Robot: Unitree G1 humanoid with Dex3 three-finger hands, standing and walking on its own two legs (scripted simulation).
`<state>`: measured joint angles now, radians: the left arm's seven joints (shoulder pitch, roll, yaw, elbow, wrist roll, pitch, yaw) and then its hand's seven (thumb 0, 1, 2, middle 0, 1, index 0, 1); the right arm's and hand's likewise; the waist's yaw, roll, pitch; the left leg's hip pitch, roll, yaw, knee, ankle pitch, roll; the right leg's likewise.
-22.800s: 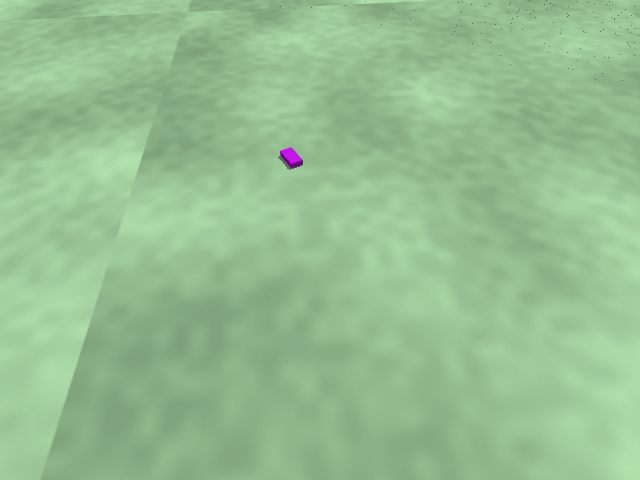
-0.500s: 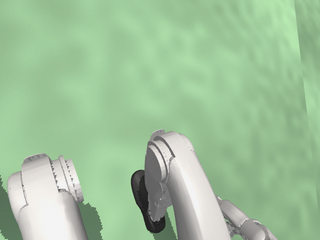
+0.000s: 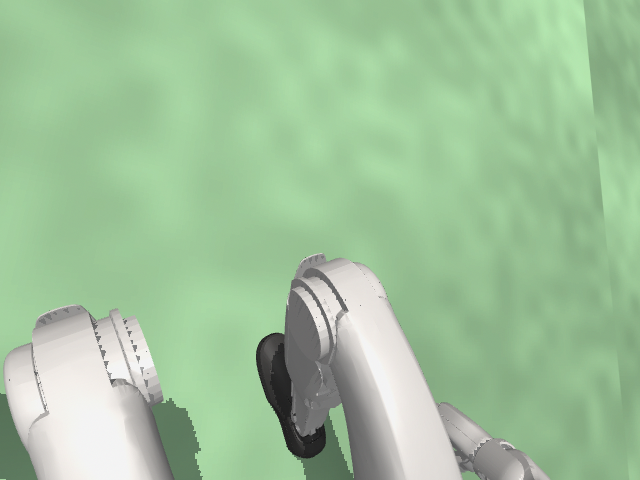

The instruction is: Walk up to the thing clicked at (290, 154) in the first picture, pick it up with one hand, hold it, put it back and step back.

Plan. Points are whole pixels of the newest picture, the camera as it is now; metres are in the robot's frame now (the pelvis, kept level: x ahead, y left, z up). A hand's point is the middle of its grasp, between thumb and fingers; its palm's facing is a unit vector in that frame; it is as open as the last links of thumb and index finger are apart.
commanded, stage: close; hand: left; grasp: from above
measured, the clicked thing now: out of the picture +0.40 +0.39 -0.28
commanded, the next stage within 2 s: settle in 1.52 s
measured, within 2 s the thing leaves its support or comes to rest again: leaves its support in 1.88 s
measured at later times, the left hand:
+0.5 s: hand out of the picture +0.38 +0.38 -0.25, palm faces -0.48 -0.20 -0.86, open 12.1 cm
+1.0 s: hand out of the picture +0.39 +0.37 -0.25, palm faces -0.40 -0.16 -0.90, open 10.3 cm
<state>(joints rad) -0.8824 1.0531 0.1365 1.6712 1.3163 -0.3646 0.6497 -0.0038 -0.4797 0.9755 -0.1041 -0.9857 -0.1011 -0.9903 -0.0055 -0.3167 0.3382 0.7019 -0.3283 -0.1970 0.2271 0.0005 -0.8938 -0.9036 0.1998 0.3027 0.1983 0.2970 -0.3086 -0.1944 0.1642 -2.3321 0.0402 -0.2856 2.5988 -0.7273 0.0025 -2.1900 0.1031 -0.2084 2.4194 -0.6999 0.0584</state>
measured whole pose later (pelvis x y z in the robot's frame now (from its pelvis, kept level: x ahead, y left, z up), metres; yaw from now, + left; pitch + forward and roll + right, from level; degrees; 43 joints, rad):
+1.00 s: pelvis +0.00 +0.00 +0.00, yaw +0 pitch +24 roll -15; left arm -0.92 1.04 0.13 1.69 1.30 -0.27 0.67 0.00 0.08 0.53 -0.50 -0.65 -0.53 -0.62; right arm -0.01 -0.34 0.32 0.70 -0.31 -0.23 0.23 0.00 -0.89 -0.90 0.20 0.30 0.20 0.30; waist -0.32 -0.20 0.14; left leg -2.35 0.04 -0.28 2.60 -0.71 0.01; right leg -2.21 0.11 -0.20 2.42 -0.68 0.06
